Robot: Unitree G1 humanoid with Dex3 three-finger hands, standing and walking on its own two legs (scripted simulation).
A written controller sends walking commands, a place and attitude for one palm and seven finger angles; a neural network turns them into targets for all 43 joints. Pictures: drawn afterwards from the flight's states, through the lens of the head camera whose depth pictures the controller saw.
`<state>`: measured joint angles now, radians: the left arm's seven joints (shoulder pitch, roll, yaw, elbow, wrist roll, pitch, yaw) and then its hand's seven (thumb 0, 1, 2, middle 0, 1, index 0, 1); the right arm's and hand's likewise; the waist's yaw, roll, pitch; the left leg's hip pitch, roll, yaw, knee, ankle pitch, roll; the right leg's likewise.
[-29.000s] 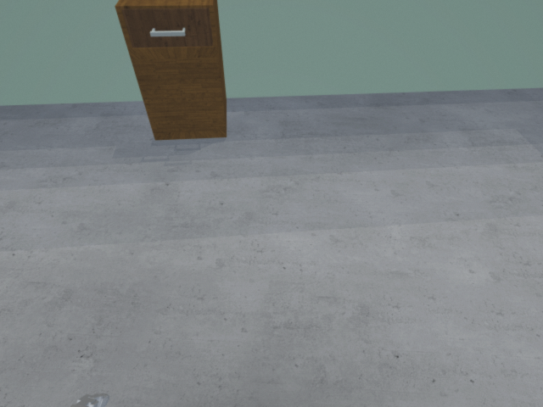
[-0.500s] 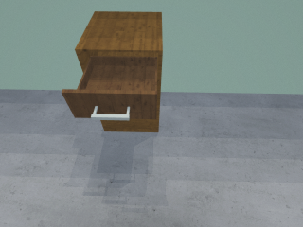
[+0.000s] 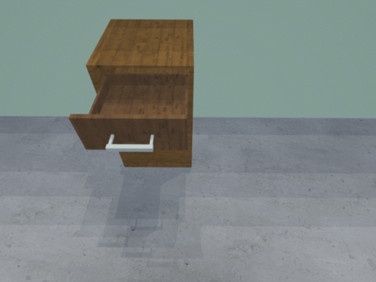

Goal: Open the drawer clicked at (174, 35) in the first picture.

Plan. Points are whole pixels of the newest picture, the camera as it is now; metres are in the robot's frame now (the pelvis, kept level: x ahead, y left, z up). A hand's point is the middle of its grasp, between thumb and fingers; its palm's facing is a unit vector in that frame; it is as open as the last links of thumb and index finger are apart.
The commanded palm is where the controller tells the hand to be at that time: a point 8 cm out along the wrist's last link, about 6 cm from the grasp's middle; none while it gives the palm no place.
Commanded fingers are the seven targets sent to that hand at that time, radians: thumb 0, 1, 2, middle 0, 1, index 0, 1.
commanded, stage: look to check the result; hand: left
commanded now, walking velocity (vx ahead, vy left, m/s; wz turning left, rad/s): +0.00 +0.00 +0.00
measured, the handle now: (130, 143) +0.56 +0.23 -0.13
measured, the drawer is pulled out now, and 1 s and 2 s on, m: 0.29 0.29 0.29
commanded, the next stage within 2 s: stand and wait in 0.52 s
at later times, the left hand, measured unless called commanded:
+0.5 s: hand out of the picture +0.00 +0.15 -0.18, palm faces +0.06 -0.98 -0.17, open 7.3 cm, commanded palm none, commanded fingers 0.00 0.90 0.90 -0.20 -0.30 -0.20 -0.30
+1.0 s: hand out of the picture +0.01 +0.15 -0.17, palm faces +0.05 -0.98 -0.18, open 7.3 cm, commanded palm none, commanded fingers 0.00 0.90 0.90 -0.20 -0.30 -0.20 -0.30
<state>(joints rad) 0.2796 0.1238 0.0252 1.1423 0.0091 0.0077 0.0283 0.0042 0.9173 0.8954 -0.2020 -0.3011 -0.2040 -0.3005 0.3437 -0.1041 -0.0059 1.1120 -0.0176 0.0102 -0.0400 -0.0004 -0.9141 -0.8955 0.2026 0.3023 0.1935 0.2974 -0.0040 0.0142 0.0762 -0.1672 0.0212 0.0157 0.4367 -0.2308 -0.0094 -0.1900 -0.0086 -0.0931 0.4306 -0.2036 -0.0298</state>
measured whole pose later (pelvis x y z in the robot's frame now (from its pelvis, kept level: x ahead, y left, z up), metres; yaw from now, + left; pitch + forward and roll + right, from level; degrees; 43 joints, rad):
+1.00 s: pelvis +0.02 -0.02 +0.00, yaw +0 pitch -2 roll +0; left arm 0.27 0.12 0.02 1.15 0.01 0.00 0.03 0.00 0.91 0.90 -0.20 -0.30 -0.20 -0.30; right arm 0.31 -0.10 0.00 1.13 -0.02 0.01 -0.04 0.00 -0.91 -0.90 0.20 0.30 0.19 0.30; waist 0.00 0.02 0.08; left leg -0.13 0.05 0.01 0.40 -0.24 -0.03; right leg -0.15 0.02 -0.10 0.40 -0.22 -0.05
